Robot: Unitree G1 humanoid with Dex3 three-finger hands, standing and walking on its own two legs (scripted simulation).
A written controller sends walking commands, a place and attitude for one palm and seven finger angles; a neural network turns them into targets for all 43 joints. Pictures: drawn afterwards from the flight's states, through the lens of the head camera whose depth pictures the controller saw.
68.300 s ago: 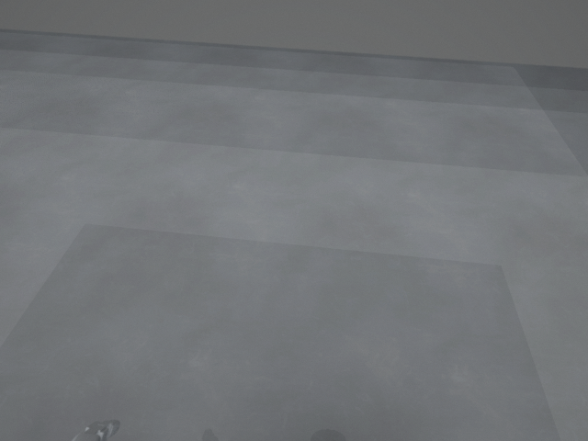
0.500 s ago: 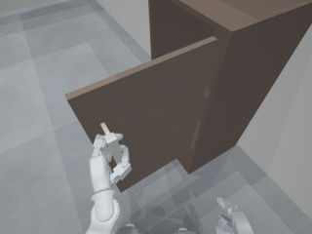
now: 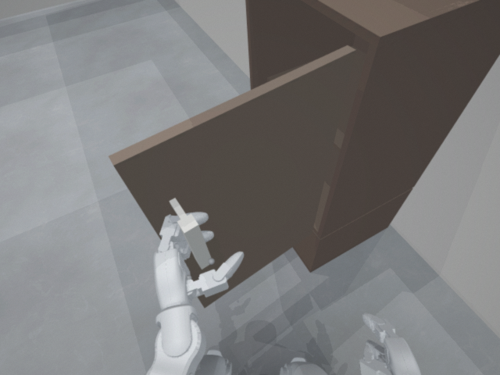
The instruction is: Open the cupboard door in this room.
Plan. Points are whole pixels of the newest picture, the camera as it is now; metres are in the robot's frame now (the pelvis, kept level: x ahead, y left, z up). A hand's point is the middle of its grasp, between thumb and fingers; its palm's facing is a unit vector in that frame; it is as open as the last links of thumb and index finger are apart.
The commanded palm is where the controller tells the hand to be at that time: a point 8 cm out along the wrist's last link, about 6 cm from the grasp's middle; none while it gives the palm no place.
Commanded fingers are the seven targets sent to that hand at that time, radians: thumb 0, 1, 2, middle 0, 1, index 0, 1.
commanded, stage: open thumb and fingers to let go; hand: left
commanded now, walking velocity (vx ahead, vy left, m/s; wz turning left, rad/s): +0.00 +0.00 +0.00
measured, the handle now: (190, 234) +0.33 +0.11 +0.05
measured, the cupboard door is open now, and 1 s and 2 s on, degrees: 96 98 97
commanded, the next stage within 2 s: slide the hand sideways off the handle in 0.44 s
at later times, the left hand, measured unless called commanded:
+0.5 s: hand (210, 263) +0.28 +0.07 +0.04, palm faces +0.16 -0.99 +0.00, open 15.0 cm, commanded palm +0.24 +0.12 +0.04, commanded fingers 0.00 -0.50 0.30 -0.15 -0.30 -0.15 -0.30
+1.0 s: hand (196, 292) +0.24 +0.09 +0.04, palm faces -0.23 -0.97 +0.01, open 16.2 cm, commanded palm +0.23 +0.16 +0.04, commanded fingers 0.00 -0.50 0.30 -0.15 -0.30 -0.15 -0.30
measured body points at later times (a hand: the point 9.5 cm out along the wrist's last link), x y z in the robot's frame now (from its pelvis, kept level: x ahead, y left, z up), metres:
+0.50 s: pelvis +0.00 +0.03 +0.00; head +0.05 +0.02 +0.44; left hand +0.27 +0.12 +0.04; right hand +0.16 -0.18 -0.10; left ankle +0.03 +0.14 -0.66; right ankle +0.00 -0.05 -0.66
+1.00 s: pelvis -0.01 +0.05 -0.01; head +0.05 +0.05 +0.43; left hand +0.25 +0.14 +0.04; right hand +0.16 -0.18 -0.09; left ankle +0.03 +0.14 -0.66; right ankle +0.00 -0.05 -0.66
